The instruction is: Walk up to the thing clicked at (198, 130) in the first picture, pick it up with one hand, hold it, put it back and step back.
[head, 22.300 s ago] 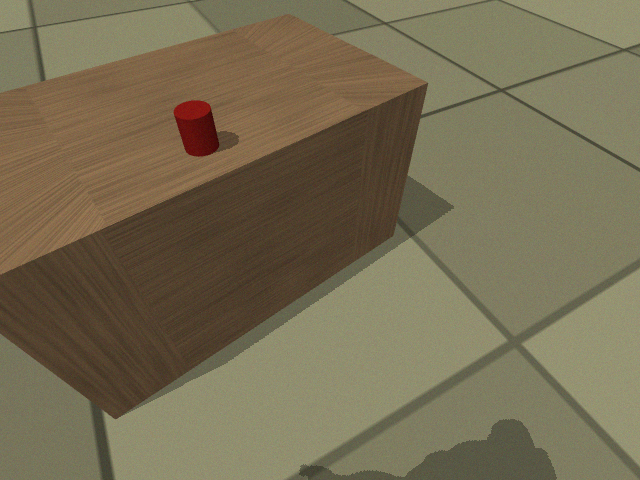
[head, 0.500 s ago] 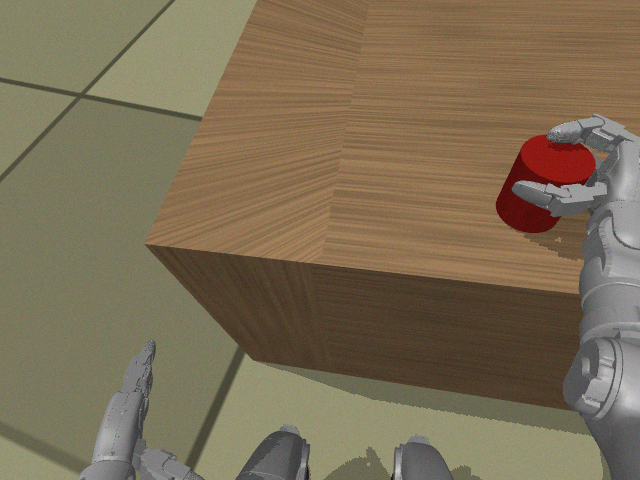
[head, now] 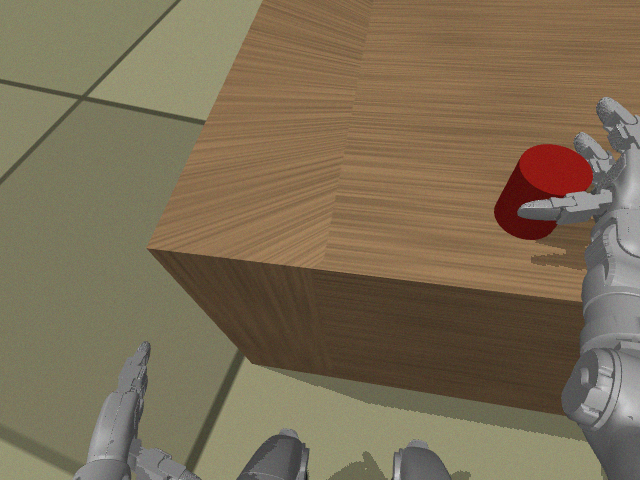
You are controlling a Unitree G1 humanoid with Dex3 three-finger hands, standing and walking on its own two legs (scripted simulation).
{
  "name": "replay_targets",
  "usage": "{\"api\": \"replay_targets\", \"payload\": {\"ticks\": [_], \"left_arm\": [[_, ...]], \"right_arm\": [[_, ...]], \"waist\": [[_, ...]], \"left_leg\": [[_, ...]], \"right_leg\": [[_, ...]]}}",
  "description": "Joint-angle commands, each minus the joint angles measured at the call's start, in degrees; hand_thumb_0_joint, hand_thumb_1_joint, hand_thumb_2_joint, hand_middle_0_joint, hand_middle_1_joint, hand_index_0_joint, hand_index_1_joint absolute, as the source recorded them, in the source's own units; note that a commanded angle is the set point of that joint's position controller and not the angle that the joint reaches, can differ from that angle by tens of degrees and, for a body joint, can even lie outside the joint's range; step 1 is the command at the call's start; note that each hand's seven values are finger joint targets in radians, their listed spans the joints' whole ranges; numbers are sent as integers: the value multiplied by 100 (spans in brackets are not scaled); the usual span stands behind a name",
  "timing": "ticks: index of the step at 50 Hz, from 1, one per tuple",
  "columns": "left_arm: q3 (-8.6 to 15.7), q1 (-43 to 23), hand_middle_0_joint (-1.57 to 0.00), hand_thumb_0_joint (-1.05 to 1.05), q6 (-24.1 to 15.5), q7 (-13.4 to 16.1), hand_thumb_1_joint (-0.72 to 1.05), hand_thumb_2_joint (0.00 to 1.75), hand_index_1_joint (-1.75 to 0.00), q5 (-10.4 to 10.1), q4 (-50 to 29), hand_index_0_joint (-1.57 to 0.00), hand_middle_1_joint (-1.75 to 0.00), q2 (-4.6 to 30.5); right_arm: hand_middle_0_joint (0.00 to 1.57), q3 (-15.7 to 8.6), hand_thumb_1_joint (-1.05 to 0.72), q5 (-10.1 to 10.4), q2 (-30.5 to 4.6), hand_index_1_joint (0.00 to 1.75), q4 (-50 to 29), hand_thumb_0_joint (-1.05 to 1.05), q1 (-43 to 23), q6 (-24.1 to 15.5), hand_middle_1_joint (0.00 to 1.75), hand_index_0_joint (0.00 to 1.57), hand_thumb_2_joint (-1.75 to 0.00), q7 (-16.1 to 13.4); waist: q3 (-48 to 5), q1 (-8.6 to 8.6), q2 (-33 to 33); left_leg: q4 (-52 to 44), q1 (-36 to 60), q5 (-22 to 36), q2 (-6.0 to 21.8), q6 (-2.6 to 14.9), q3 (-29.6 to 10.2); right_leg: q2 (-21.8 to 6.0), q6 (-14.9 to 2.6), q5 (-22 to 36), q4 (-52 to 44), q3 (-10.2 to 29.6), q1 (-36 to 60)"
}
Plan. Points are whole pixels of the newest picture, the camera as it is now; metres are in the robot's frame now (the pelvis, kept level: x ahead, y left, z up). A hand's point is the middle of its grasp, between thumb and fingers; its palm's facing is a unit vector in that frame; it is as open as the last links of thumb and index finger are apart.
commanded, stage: withdraw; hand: right
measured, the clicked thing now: (538, 194) +0.49 -0.22 +0.04
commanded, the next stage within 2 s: rise in 0.18 s
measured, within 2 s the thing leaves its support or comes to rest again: neither
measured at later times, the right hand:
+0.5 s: hand out of the picture +0.45 -0.35 +0.16, palm faces +0.36 +0.90 -0.23, open 17.4 cm
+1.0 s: hand out of the picture +0.29 -0.31 +0.12, palm faces +0.35 +0.86 -0.36, open 17.4 cm
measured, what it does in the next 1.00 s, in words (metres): stands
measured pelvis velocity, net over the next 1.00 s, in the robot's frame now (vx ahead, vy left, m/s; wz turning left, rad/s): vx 0.03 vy -0.01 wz -0.02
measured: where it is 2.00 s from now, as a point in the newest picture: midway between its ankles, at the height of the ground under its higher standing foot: outside the picture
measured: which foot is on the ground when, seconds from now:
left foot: down 0.00-1.00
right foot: down 0.00-1.00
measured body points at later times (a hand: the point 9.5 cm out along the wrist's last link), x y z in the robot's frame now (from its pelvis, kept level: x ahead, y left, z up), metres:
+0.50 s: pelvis +0.01 +0.00 +0.03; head +0.07 -0.01 +0.48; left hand +0.16 +0.26 -0.02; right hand +0.42 -0.39 +0.18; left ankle +0.01 +0.15 -0.67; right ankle +0.02 -0.13 -0.67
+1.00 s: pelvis +0.03 -0.01 +0.05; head +0.04 +0.00 +0.50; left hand +0.18 +0.23 -0.03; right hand +0.27 -0.35 +0.15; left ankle +0.01 +0.15 -0.67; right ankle +0.02 -0.13 -0.67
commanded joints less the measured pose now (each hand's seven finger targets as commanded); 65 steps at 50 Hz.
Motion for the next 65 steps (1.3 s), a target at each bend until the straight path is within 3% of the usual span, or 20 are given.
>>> {"api": "replay_targets", "payload": {"ticks": [1,4,8,10,15,16,19,22,27,30,33,37,44,47,51,56,58,61,62,65], "left_arm": [[459,75,-5,0,-239,98,-51,3,-4,-66,-798,-5,-5,842],[305,-65,-5,0,-198,96,-50,2,-4,-98,-449,-5,-5,744],[205,-440,-5,0,-269,122,-51,2,-4,-161,-128,-5,-4,695],[313,-465,-5,0,-320,152,-51,2,-4,-209,41,-6,-5,875],[488,-450,-6,0,-442,239,-55,6,-6,-314,1,-5,-5,1182],[454,-696,-6,0,-362,192,-53,5,-5,-330,-463,-6,-5,1127],[334,339,-6,0,-178,13,-52,4,-4,-362,231,-5,-4,848],[188,255,-5,0,-106,-133,-52,4,-4,-350,386,-5,-4,735],[271,-527,-5,0,-132,-178,-51,5,-4,-387,279,-6,-5,943],[282,-1168,-5,0,-214,-73,-53,6,-5,-371,-94,-5,-5,1072],[574,-557,-5,0,-226,45,-54,7,-5,-336,124,-5,-5,1282],[361,273,-6,0,-216,30,-54,6,-4,-367,284,-5,-4,935],[362,192,-6,0,-19,-197,-54,6,-5,-543,744,-6,-5,539],[808,-229,-5,0,-13,-83,-53,6,-5,-511,702,-5,-5,961],[1126,-777,-5,0,-66,187,-52,4,-4,-423,226,-5,-4,1216],[1038,-659,-5,0,-203,444,-52,5,-4,-335,-19,-5,-4,931],[631,-296,-5,0,-199,402,-51,5,-4,-343,103,-5,-4,469],[621,191,-5,0,-165,356,-51,5,-5,-380,367,-5,-5,356],[875,345,-5,0,-185,359,-50,4,-5,-378,196,-5,-5,551],[906,90,-5,0,-223,381,-50,4,-5,-350,454,-6,-6,556]], "right_arm": [[8,-379,54,104,-2277,6,-1635,0,-2742,-351,6,7,-4,1],[7,-519,57,120,-2637,5,-1750,0,-2910,-221,5,7,-2,42],[6,-115,57,142,-2212,5,-1140,0,-2898,178,5,6,-2,324],[5,94,57,204,-2087,5,-1106,0,-2914,395,5,5,-3,538],[6,-57,49,378,-2373,6,-409,0,-2640,849,6,7,-5,968],[7,-121,50,-401,-3614,6,-385,0,-2335,893,6,7,-4,627],[6,391,54,-321,-2516,6,390,0,-1999,1109,6,7,-4,340],[6,-111,57,-553,-3750,6,-602,0,-2470,1092,6,6,-3,79],[6,-409,60,-654,-4269,5,-1481,0,-2780,1061,5,5,-4,-383],[6,-317,59,-646,-3908,5,-1644,0,-2436,969,5,5,-5,-663],[6,29,55,-594,-3052,5,-1044,0,-983,1026,5,5,-5,-805],[6,101,53,-422,-2547,5,-1665,0,534,1143,5,5,-6,-799],[6,403,52,3,-1552,5,-5653,0,2508,1439,5,5,-6,-724],[6,23,55,66,-1607,5,-6991,0,3550,1424,5,5,-5,-901],[6,-145,58,92,-1341,6,-7991,0,4548,1358,6,5,-4,-1150],[5,662,61,96,20,6,-8054,0,6477,1257,6,5,-5,-1194],[5,1107,61,55,534,6,-8016,0,6973,1188,6,5,-5,-1092],[5,1090,61,65,478,6,-8403,0,7118,1075,6,5,-5,-993],[5,854,61,83,263,6,-8753,0,7198,1051,6,5,-4,-991],[5,603,59,73,-60,6,-8857,0,6482,986,6,5,-5,-1030]], "waist": [[-2870,-272,-1074],[-2453,-392,-1210],[-2331,-331,-1056],[-2375,-263,-829],[-2016,-121,-135],[-1945,-668,-14],[-959,-336,211],[-1688,-705,-625],[-2553,-864,-1252],[-2762,-907,-1365],[-2185,-681,-938],[-1560,-874,-808],[-654,-1046,-1120],[-559,-1153,-924],[-1013,-1259,-580],[-271,-1138,11],[223,-1129,116],[360,-1126,-55],[177,-1092,-11],[507,-1006,-371]], "left_leg": [[-759,1297,2141,-182,270,276],[-882,1367,1985,-159,304,271],[-1082,1489,2117,-165,271,270],[-1164,1609,2240,-156,245,289],[-1423,1651,2200,-158,177,360],[-1586,1946,2161,-89,153,313],[-1783,1788,1919,-81,145,309],[-1736,2109,2208,-27,211,243],[-1772,2467,2451,-56,263,240],[-1862,2466,2263,-161,321,354],[-1961,2323,2382,-208,313,466],[-2016,2436,2711,-180,319,523],[-2255,2628,2349,-157,363,532],[-2317,2888,2006,-140,348,540],[-2183,3378,2419,-105,305,554],[-2271,3181,1820,-88,248,565],[-2302,2962,1686,-39,216,545],[-2295,2768,1684,7,183,496],[-2270,2781,1713,3,178,508],[-2337,2500,1319,53,185,408]], "right_leg": [[227,-166,2206,-790,-130,2410],[227,-130,2086,-995,-128,2324],[198,-151,2226,-1145,-131,2571],[184,-172,2282,-1246,-109,2616],[178,-242,2250,-1426,-60,2681],[217,-202,2210,-1585,-211,2611],[286,-253,1747,-1813,-287,2288],[320,-177,2236,-1843,-367,2676],[297,-80,2676,-1864,-334,3282],[181,22,2884,-1944,-240,3710],[113,38,3295,-1981,-215,3826],[128,9,3761,-2010,-298,3781],[153,-32,2970,-2455,-391,3509],[156,-46,2373,-2621,-352,3357],[183,-58,2849,-2480,-261,3612],[205,-125,2110,-2543,-281,3328],[254,-141,1899,-2549,-387,3192],[318,-141,1849,-2535,-477,3195],[335,-160,1860,-2527,-460,3201],[398,-166,1373,-2585,-466,3121]]}}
